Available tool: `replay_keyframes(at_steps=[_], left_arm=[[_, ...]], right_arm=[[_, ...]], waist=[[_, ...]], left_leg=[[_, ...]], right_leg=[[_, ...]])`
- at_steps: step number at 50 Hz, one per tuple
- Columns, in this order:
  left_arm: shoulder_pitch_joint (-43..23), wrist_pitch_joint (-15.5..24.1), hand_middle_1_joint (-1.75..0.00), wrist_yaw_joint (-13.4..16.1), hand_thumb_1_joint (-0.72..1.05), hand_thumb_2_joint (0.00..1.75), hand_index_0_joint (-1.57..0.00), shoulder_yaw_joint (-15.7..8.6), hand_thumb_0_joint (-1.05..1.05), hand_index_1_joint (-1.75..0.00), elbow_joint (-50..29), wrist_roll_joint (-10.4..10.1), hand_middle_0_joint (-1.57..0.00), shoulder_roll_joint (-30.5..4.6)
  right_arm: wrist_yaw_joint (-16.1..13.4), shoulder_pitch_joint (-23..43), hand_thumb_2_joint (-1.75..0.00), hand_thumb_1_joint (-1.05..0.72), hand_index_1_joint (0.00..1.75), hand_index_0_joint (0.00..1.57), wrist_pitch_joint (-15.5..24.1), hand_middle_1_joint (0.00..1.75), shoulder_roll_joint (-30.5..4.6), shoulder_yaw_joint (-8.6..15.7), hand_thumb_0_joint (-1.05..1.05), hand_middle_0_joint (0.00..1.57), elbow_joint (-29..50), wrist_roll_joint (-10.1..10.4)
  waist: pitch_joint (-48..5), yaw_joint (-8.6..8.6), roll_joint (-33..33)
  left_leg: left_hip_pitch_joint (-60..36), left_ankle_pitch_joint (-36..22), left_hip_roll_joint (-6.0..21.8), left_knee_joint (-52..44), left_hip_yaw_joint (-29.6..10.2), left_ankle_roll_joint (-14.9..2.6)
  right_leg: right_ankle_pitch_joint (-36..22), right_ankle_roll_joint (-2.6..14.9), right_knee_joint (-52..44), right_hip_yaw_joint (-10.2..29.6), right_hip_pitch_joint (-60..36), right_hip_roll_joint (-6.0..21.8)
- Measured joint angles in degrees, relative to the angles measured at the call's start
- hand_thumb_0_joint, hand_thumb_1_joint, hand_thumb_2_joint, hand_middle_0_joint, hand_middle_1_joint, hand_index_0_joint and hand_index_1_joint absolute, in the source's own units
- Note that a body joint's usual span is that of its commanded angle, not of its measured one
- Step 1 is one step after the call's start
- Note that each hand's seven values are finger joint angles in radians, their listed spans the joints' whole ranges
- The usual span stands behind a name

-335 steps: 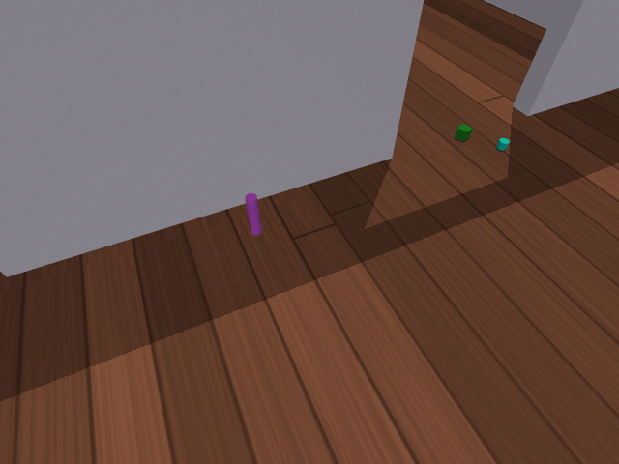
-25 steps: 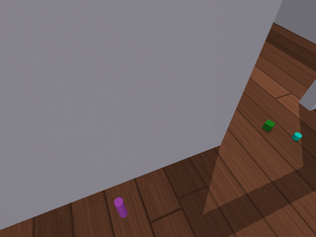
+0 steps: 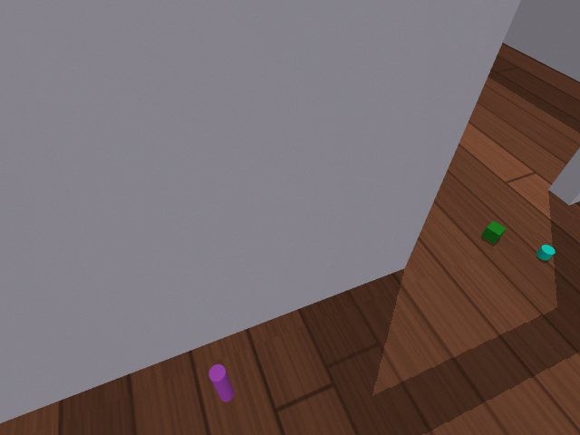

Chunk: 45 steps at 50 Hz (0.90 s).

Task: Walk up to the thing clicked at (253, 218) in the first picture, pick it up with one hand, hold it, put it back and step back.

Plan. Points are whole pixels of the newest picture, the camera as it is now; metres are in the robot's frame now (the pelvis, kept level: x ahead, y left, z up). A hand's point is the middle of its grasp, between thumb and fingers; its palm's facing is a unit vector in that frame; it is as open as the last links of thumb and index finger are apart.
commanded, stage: stand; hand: left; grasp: from the side
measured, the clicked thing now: (222, 384) +0.39 +0.23 -0.68
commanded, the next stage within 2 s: go down in 0.58 s
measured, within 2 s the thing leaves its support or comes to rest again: neither
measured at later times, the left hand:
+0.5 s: hand out of the picture +0.07 +0.25 -0.16, palm faces -0.04 -0.94 -0.35, open 7.4 cm
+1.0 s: hand out of the picture +0.15 +0.26 -0.16, palm faces +0.03 -0.94 -0.35, open 12.7 cm
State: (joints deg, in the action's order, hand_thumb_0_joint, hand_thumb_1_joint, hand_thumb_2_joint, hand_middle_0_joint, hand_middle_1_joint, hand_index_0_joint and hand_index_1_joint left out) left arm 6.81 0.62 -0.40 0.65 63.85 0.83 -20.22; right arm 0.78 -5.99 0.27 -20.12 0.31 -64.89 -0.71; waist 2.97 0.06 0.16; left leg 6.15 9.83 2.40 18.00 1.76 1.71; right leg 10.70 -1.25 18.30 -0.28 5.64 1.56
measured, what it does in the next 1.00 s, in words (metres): stands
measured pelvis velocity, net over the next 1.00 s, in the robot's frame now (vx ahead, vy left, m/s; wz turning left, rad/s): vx -0.01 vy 0.00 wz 0.01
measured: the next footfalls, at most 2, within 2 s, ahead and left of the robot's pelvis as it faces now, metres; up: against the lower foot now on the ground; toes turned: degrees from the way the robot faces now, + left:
none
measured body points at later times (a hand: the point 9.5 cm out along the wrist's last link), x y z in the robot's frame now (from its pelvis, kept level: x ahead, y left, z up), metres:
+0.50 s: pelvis +0.00 +0.00 +0.00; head +0.02 +0.00 +0.45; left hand +0.07 +0.30 -0.13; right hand +0.07 -0.30 -0.14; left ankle +0.00 +0.14 -0.75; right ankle -0.01 -0.13 -0.75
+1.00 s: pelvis -0.01 +0.00 -0.02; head +0.05 +0.01 +0.42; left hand +0.15 +0.31 -0.14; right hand +0.09 -0.26 -0.14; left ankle +0.00 +0.14 -0.75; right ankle -0.01 -0.13 -0.75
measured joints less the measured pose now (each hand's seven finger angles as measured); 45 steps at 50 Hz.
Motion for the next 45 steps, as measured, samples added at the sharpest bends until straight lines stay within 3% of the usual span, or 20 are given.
replay_keyframes(at_steps=[35, 39, 45], left_arm=[[0.05, 0.01, -0.30, 0.09, 0.90, 0.90, -0.21, -0.01, 0.00, -0.30, -0.30, 0.05, -0.21, 0.02], [-3.26, 1.08, -0.24, 0.89, 0.83, 0.83, -0.19, -3.20, 0.01, -0.24, -3.15, -0.85, -0.19, 1.70], [-9.84, 0.45, -0.14, -1.76, 0.55, 0.56, -0.10, -9.13, 0.01, -0.14, -4.16, 3.38, -0.10, 0.96]], right_arm=[[-0.06, -0.15, -0.90, -0.90, 0.30, 0.20, -0.01, 0.30, 0.11, 0.15, 0.00, 0.21, 0.20, -0.03], [-1.77, -3.73, -0.91, -0.93, 0.30, 0.20, 1.48, 0.30, 0.88, 0.02, 0.00, 0.20, 9.74, 2.60], [-1.87, -5.18, -0.91, -0.95, 0.30, 0.20, 2.24, 0.30, 4.77, 1.14, 0.00, 0.20, 17.33, 1.97]], waist=[[-0.08, -0.01, 0.04], [0.22, -0.28, 0.32], [-0.69, -0.87, -0.54]], left_leg=[[-0.31, 0.21, -0.02, -0.23, 0.02, 0.02], [5.66, 1.70, -0.23, 4.85, -1.23, -0.25], [15.55, 4.25, 0.15, 12.77, -1.34, -0.12]], right_leg=[[0.27, 0.00, -0.12, -0.01, -0.26, 0.03], [1.81, 0.05, 4.24, -1.05, 4.85, 0.29], [4.26, 0.27, 12.06, -0.79, 14.79, 0.03]])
